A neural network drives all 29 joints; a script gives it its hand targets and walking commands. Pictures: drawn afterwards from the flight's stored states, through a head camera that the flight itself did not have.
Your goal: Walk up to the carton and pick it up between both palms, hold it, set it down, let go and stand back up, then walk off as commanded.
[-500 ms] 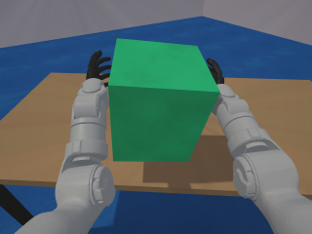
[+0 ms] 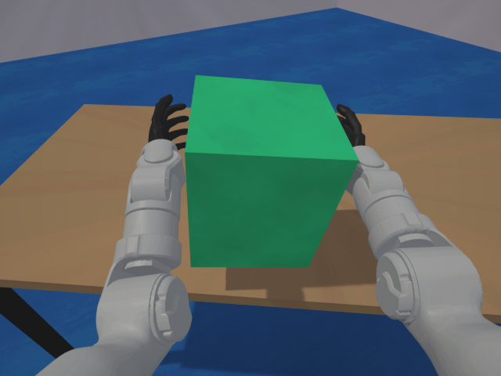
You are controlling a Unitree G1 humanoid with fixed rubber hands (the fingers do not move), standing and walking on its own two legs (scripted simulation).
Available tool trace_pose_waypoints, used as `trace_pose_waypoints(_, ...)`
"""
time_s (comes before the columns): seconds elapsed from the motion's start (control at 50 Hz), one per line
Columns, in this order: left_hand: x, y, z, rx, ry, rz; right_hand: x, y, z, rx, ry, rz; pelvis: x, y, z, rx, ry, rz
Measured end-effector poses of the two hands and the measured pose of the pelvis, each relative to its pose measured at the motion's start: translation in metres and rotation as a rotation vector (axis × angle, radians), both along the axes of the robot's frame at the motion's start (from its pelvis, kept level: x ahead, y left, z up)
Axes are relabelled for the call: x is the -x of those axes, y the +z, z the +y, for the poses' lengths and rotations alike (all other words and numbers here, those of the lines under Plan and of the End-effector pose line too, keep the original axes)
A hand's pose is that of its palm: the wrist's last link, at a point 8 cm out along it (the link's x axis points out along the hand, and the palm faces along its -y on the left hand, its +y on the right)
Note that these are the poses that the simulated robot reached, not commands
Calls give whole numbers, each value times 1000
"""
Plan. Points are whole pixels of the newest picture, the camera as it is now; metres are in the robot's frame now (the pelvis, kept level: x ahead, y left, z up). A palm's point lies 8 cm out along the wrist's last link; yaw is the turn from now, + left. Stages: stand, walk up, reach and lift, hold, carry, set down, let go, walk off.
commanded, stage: set down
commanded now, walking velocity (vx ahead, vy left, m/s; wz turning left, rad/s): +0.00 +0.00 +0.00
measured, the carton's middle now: (255, 177) +0.41 +0.02 +0.15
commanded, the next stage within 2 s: none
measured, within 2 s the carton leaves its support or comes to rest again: rests again in 1.24 s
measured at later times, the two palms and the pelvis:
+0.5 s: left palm (172, 161) +0.42 +0.16 +0.17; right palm (344, 162) +0.45 -0.14 +0.15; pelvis +0.01 -0.01 +0.00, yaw +0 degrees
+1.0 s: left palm (176, 174) +0.41 +0.15 +0.15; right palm (344, 172) +0.45 -0.15 +0.13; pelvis +0.00 -0.01 +0.00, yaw +0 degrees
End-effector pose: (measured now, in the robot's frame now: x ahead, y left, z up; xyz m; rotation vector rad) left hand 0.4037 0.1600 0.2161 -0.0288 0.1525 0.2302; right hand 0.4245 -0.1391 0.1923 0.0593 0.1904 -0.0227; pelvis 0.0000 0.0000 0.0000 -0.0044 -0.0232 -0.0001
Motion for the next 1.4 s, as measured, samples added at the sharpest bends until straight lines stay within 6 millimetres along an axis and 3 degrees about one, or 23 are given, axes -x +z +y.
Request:
trace_pose_waypoints(0.46, -16, -40, -4, -4, 27, 50, -23, -37, -4, 18, 31, 45, -8, 0, -7, -1, -1, 75)
trace_pose_waypoints(0.7, -18, -57, -7, -5, 35, 64, -26, -57, -7, 19, 40, 58, -7, -1, -10, -2, -1, 113)
trace_pose_waypoints(1.4, -10, -76, -10, 3, 51, 51, -25, -67, -11, 66, 80, 33, 2, -1, -9, -4, 1, 149)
